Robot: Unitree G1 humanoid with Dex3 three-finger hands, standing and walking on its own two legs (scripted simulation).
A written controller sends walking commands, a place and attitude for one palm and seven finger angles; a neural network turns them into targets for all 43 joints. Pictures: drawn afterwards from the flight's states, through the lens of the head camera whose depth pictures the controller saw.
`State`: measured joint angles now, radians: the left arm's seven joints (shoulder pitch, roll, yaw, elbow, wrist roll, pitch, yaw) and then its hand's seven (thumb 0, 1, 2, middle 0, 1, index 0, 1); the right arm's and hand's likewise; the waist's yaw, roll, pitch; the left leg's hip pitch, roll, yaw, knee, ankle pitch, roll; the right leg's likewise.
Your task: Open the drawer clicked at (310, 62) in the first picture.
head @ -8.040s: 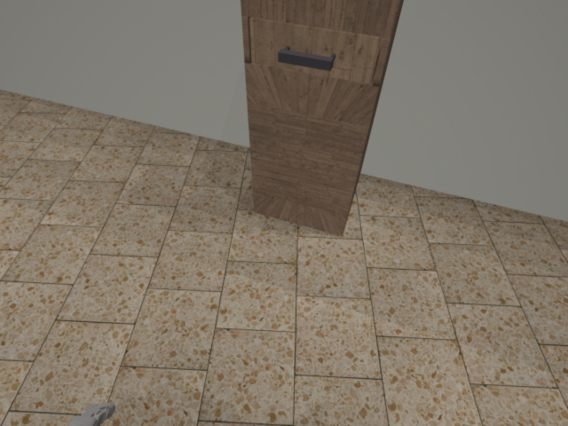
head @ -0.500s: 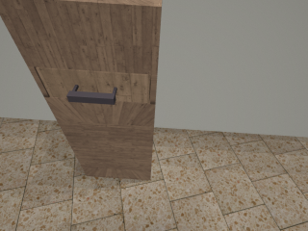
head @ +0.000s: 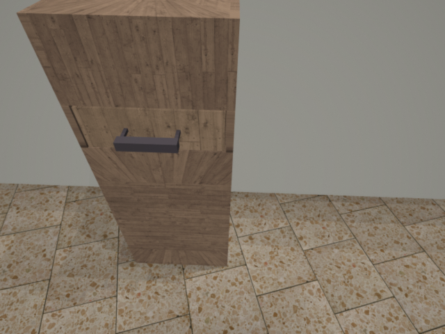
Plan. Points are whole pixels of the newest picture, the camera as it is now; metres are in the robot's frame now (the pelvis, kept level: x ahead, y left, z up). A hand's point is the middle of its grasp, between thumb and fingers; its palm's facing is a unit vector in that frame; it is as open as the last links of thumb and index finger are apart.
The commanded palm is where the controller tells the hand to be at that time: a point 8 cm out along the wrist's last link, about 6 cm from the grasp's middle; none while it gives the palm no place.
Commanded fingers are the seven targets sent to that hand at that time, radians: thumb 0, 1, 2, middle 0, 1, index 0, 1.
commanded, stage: look again from close up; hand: left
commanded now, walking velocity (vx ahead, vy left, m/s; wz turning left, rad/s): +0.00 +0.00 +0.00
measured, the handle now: (149, 138) +0.56 +0.22 +0.03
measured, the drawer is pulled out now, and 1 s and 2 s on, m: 0.00 0.00 0.00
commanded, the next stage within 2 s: shuffle to correct the standing spot in 0.10 s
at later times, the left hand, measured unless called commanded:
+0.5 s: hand out of the picture -0.03 +0.16 -0.18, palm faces +0.07 -0.99 -0.14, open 7.4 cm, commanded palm none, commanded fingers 0.00 0.90 0.90 -0.20 -0.30 -0.20 -0.30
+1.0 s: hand out of the picture +0.12 +0.21 -0.16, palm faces +0.01 -0.96 -0.29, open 7.4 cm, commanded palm none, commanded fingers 0.00 0.90 0.90 -0.20 -0.30 -0.20 -0.30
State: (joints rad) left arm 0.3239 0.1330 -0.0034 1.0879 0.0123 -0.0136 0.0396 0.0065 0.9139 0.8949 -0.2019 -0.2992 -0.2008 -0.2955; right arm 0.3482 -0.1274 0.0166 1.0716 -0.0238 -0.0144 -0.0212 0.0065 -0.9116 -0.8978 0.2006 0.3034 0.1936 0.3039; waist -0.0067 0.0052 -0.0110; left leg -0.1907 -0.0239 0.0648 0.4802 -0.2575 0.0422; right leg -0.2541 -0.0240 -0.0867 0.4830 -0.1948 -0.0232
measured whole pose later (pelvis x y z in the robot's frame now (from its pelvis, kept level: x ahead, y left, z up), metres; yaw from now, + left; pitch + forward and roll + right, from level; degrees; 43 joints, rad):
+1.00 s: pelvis +0.05 +0.01 -0.01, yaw -2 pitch -1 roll +2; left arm 0.23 0.16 0.04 0.97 0.02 0.02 0.05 0.00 0.91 0.90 -0.20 -0.30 -0.20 -0.30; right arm 0.30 -0.16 -0.01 1.03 -0.03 0.01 -0.04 0.01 -0.92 -0.90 0.20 0.30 0.20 0.30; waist -0.01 0.04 0.06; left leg -0.15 -0.06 0.12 0.52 -0.36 0.06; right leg -0.29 -0.03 -0.01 0.63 -0.29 -0.02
